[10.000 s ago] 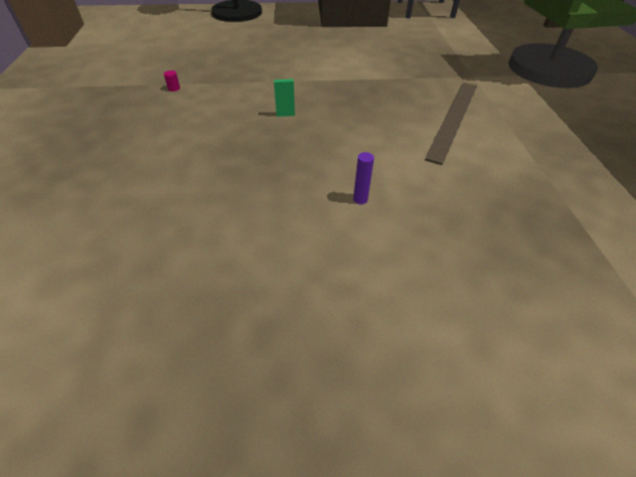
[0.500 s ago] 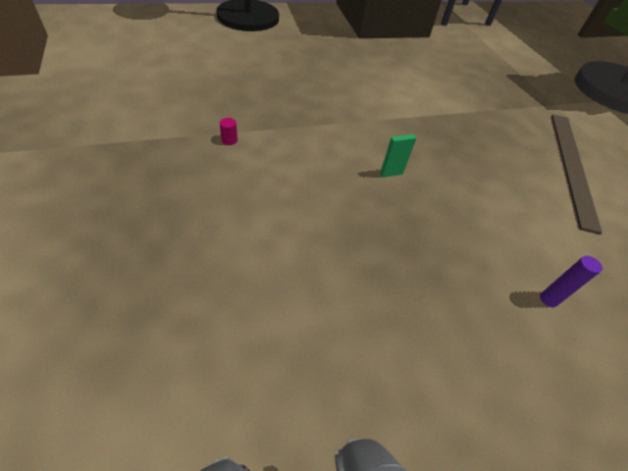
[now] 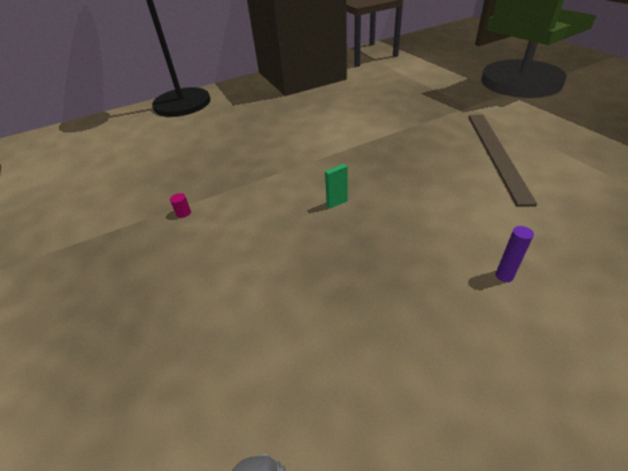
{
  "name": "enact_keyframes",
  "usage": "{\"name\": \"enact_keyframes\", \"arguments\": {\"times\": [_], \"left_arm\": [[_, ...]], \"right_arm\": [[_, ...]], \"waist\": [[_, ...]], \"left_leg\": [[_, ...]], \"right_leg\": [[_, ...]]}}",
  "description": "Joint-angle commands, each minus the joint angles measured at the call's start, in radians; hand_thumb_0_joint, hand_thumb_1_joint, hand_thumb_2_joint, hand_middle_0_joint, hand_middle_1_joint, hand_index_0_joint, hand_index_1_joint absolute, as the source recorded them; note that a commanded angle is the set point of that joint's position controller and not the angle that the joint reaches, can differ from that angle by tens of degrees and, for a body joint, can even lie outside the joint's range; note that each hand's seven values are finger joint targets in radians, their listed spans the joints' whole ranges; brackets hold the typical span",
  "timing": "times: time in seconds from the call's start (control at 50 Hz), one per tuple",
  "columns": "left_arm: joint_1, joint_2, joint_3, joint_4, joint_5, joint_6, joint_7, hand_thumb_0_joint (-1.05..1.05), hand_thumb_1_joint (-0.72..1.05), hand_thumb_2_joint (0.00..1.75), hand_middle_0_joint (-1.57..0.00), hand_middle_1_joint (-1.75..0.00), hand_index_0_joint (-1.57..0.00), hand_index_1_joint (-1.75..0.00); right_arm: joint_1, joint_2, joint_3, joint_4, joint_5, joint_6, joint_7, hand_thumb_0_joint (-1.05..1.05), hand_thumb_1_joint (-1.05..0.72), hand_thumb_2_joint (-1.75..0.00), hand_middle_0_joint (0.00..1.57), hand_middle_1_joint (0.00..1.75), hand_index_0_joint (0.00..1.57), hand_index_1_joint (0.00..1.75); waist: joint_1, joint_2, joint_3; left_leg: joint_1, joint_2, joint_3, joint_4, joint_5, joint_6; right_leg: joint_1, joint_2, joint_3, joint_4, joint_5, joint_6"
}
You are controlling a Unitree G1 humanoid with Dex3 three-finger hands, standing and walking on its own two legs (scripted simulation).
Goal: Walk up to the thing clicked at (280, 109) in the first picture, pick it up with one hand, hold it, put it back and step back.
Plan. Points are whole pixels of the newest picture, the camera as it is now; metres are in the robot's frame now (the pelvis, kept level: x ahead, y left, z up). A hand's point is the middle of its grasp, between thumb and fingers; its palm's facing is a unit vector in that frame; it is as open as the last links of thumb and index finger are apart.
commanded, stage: walk up
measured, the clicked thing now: (336, 186) +1.59 +0.01 -0.68
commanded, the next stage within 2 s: stand in 1.88 s
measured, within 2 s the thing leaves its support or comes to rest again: neither
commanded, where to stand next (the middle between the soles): +0.19 +0.03 m, yaw -9 degrees
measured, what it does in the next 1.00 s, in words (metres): walks ahead: left foot, then right foot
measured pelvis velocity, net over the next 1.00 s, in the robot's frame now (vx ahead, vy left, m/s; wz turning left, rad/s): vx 0.15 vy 0.04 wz -0.13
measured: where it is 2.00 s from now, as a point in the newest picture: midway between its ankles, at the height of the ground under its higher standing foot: outside the picture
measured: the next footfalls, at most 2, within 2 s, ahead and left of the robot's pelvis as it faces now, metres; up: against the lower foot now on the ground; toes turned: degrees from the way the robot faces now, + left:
left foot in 0.30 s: +0.13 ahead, +0.16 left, +0.00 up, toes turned +1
right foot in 0.66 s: +0.30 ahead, -0.11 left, +0.00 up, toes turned -8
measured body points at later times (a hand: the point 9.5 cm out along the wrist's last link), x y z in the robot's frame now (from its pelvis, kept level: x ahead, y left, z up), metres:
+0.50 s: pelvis +0.11 +0.03 -0.01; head +0.13 +0.04 +0.44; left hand +0.20 +0.35 -0.13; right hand +0.14 -0.29 -0.11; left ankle +0.09 +0.16 -0.75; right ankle +0.11 -0.10 -0.69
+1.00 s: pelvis +0.15 +0.04 -0.05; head +0.21 +0.02 +0.40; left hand +0.36 +0.31 -0.15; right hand +0.17 -0.29 -0.18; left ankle +0.17 +0.17 -0.75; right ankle +0.26 -0.10 -0.75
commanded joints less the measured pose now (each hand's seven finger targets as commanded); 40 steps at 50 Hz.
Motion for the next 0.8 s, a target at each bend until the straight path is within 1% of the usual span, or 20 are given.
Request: {"name": "enact_keyframes", "arguments": {"times": [0.0, 0.08, 0.16, 0.24, 0.28, 0.3, 0.32, 0.34, 0.36, 0.42, 0.5, 0.54, 0.58, 0.62, 0.64, 0.66, 0.68, 0.7, 0.74, 0.78], "left_arm": [[-0.084, 0.279, 0.078, -0.105, -0.016, -0.082, 0.038, 0.00, 0.90, 0.90, -0.20, -0.30, -0.20, -0.30], [-0.004, 0.298, 0.086, -0.095, -0.018, -0.083, 0.041, 0.00, 0.90, 0.90, -0.20, -0.30, -0.20, -0.30], [-0.057, 0.328, 0.089, -0.123, -0.011, -0.077, 0.037, 0.00, 0.90, 0.90, -0.20, -0.30, -0.20, -0.30], [-0.088, 0.307, 0.069, -0.119, -0.011, -0.077, 0.034, 0.00, 0.90, 0.90, -0.20, -0.30, -0.20, -0.30], [-0.114, 0.263, 0.044, -0.130, -0.015, -0.071, 0.029, 0.00, 0.90, 0.90, -0.20, -0.30, -0.20, -0.30], [-0.093, 0.207, 0.023, -0.142, -0.020, -0.076, 0.027, 0.00, 0.90, 0.90, -0.20, -0.30, -0.20, -0.30], [-0.082, 0.127, 0.001, -0.146, -0.033, -0.080, 0.027, 0.00, 0.90, 0.90, -0.20, -0.30, -0.20, -0.30], [-0.132, 0.228, 0.025, -0.125, -0.016, -0.076, 0.045, 0.00, 0.90, 0.90, -0.20, -0.30, -0.20, -0.30], [-0.187, 0.274, 0.026, -0.128, -0.010, -0.082, 0.050, 0.00, 0.90, 0.90, -0.20, -0.30, -0.20, -0.30], [-0.150, 0.225, 0.019, -0.101, -0.033, -0.089, 0.033, 0.00, 0.90, 0.90, -0.20, -0.30, -0.20, -0.30], [-0.215, 0.165, 0.004, -0.116, -0.041, -0.077, 0.027, 0.00, 0.90, 0.90, -0.20, -0.30, -0.20, -0.30], [-0.251, 0.146, 0.000, -0.115, -0.037, -0.080, 0.037, 0.00, 0.90, 0.90, -0.20, -0.30, -0.20, -0.30], [-0.253, 0.149, 0.006, -0.082, -0.034, -0.075, 0.052, 0.00, 0.90, 0.90, -0.20, -0.30, -0.20, -0.30], [-0.166, 0.207, 0.028, -0.039, -0.029, -0.077, 0.067, 0.00, 0.90, 0.90, -0.20, -0.30, -0.20, -0.30], [-0.151, 0.261, 0.046, -0.036, -0.026, -0.078, 0.076, 0.00, 0.90, 0.90, -0.20, -0.30, -0.20, -0.30], [-0.123, 0.301, 0.054, -0.047, -0.027, -0.078, 0.087, 0.00, 0.90, 0.90, -0.20, -0.30, -0.20, -0.30], [-0.195, 0.295, 0.036, -0.081, -0.033, -0.075, 0.088, 0.00, 0.90, 0.90, -0.20, -0.30, -0.20, -0.30], [-0.290, 0.292, 0.036, -0.095, -0.043, -0.065, 0.090, 0.00, 0.90, 0.90, -0.20, -0.30, -0.20, -0.30], [-0.373, 0.244, 0.018, -0.103, -0.039, -0.051, 0.093, 0.00, 0.90, 0.90, -0.20, -0.30, -0.20, -0.30], [-0.395, 0.243, 0.017, -0.100, -0.024, -0.037, 0.093, 0.00, 0.90, 0.90, -0.20, -0.30, -0.20, -0.30]], "right_arm": [[-0.068, -0.211, -0.055, -0.099, -0.005, -0.023, -0.003, 0.00, -0.90, -0.90, 0.20, 0.30, 0.20, 0.30], [-0.127, -0.206, -0.052, -0.130, -0.013, -0.029, -0.001, 0.00, -0.90, -0.90, 0.20, 0.30, 0.20, 0.30], [-0.103, -0.215, -0.059, -0.118, -0.023, -0.038, -0.002, 0.00, -0.90, -0.90, 0.20, 0.30, 0.20, 0.30], [-0.078, -0.182, -0.052, -0.095, -0.017, -0.068, -0.010, 0.00, -0.90, -0.90, 0.20, 0.30, 0.20, 0.30], [0.026, -0.183, -0.058, -0.065, -0.022, -0.090, -0.027, 0.00, -0.90, -0.90, 0.20, 0.30, 0.20, 0.30], [0.120, -0.251, -0.080, -0.040, -0.028, -0.099, -0.039, 0.00, -0.90, -0.90, 0.20, 0.30, 0.20, 0.30], [0.145, -0.315, -0.092, -0.053, -0.034, -0.106, -0.046, 0.00, -0.90, -0.90, 0.20, 0.30, 0.20, 0.30], [0.144, -0.345, -0.098, -0.055, -0.002, -0.102, -0.040, 0.00, -0.90, -0.90, 0.20, 0.30, 0.20, 0.30], [0.136, -0.327, -0.095, -0.052, 0.008, -0.097, -0.037, 0.00, -0.90, -0.90, 0.20, 0.30, 0.20, 0.30], [0.087, -0.231, -0.050, -0.069, 0.009, -0.105, -0.048, 0.00, -0.90, -0.90, 0.20, 0.30, 0.20, 0.30], [0.031, -0.217, -0.031, -0.087, 0.003, -0.087, -0.058, 0.00, -0.90, -0.90, 0.20, 0.30, 0.20, 0.30], [0.008, -0.201, -0.020, -0.097, 0.002, -0.075, -0.063, 0.00, -0.90, -0.90, 0.20, 0.30, 0.20, 0.30], [-0.020, -0.198, -0.018, -0.088, 0.014, -0.059, -0.068, 0.00, -0.90, -0.90, 0.20, 0.30, 0.20, 0.30], [-0.041, -0.159, -0.003, -0.092, 0.035, -0.050, -0.068, 0.00, -0.90, -0.90, 0.20, 0.30, 0.20, 0.30], [0.008, -0.120, 0.013, -0.085, 0.047, -0.047, -0.069, 0.00, -0.90, -0.90, 0.20, 0.30, 0.20, 0.30], [0.066, -0.076, 0.027, -0.082, 0.052, -0.038, -0.069, 0.00, -0.90, -0.90, 0.20, 0.30, 0.20, 0.30], [0.121, -0.120, 0.012, -0.051, 0.043, -0.016, -0.082, 0.00, -0.90, -0.90, 0.20, 0.30, 0.20, 0.30], [0.116, -0.163, -0.005, -0.036, 0.037, 0.005, -0.092, 0.00, -0.90, -0.90, 0.20, 0.30, 0.20, 0.30], [0.086, -0.163, -0.005, -0.004, 0.040, 0.014, -0.095, 0.00, -0.90, -0.90, 0.20, 0.30, 0.20, 0.30], [0.092, -0.169, -0.008, 0.020, 0.036, 0.025, -0.092, 0.00, -0.90, -0.90, 0.20, 0.30, 0.20, 0.30]], "waist": [[-0.036, -0.150, 0.197], [0.018, -0.170, 0.111], [0.003, -0.181, 0.107], [-0.016, -0.129, 0.137], [-0.081, -0.070, 0.085], [-0.121, 0.092, -0.008], [-0.125, 0.231, -0.001], [-0.139, 0.118, 0.059], [-0.132, 0.051, 0.113], [-0.087, 0.040, 0.109], [-0.081, 0.148, 0.127], [-0.078, 0.151, 0.105], [-0.063, 0.123, 0.066], [0.012, -0.007, -0.030], [0.033, -0.128, -0.090], [0.032, -0.292, -0.172], [-0.014, -0.195, -0.168], [-0.029, -0.215, -0.151], [-0.057, -0.181, -0.119], [-0.062, -0.212, -0.077]], "left_leg": [[-0.115, 0.018, -0.080, -0.103, 0.045, 0.004], [-0.105, 0.005, -0.107, -0.243, -0.057, 0.008], [0.032, 0.009, -0.114, -0.335, -0.159, 0.036], [0.193, -0.040, -0.034, -0.529, -0.125, 0.071], [0.445, -0.082, 0.001, -0.695, -0.056, 0.086], [0.654, 0.035, -0.181, -0.741, -0.175, 0.128], [0.774, 0.257, -0.563, -0.825, -0.315, 0.218], [0.687, 0.389, -0.692, -0.841, -0.345, 0.332], [0.619, 0.397, -0.667, -0.843, -0.264, 0.356], [0.612, 0.192, -0.246, -0.767, 0.263, 0.243], [0.462, 0.127, -0.030, -0.688, 0.612, 0.248], [0.405, 0.121, -0.005, -0.635, 0.706, 0.233], [0.355, 0.098, 0.001, -0.560, 0.570, 0.194], [0.286, 0.034, 0.037, -0.345, 0.405, 0.141], [0.201, -0.005, 0.033, -0.208, 0.224, 0.109], [0.127, -0.103, 0.003, -0.034, -0.292, 0.079], [0.198, -0.102, -0.122, 0.038, -0.393, 0.072], [0.204, -0.060, -0.110, 0.070, -0.419, 0.076], [0.233, -0.041, -0.155, 0.033, -0.406, 0.078], [0.230, -0.058, -0.114, -0.009, -0.350, 0.069]], "right_leg": [[-0.037, -0.196, 0.294, -0.256, -0.283, -0.094], [0.098, -0.244, 0.383, -0.214, -0.329, -0.118], [-0.029, -0.288, 0.432, -0.172, -0.391, -0.139], [-0.087, -0.226, 0.313, -0.059, -0.094, -0.124], [-0.184, -0.150, 0.204, 0.156, 0.137, -0.073], [-0.320, -0.064, 0.118, 0.398, 0.182, -0.022], [-0.594, 0.091, 0.043, 0.604, -0.150, 0.037], [-0.640, 0.012, 0.097, 0.689, -0.230, 0.036], [-0.632, -0.032, 0.133, 0.702, -0.201, 0.035], [-0.541, -0.054, 0.121, 0.625, -0.036, 0.038], [-0.383, -0.047, 0.002, 0.423, 0.048, 0.073], [-0.277, -0.034, -0.041, 0.321, 0.155, 0.071], [-0.151, -0.007, -0.050, 0.218, 0.275, 0.058], [0.080, 0.009, -0.039, 0.108, 0.440, 0.044], [0.193, -0.060, 0.054, 0.116, 0.617, 0.012], [0.258, -0.305, 0.373, 0.073, 0.830, -0.074], [0.133, -0.396, 0.492, 0.058, 0.821, -0.156], [0.080, -0.395, 0.489, 0.070, 0.712, -0.210], [-0.048, -0.303, 0.352, 0.058, 0.527, -0.152], [-0.137, -0.255, 0.297, 0.040, 0.308, -0.119]]}}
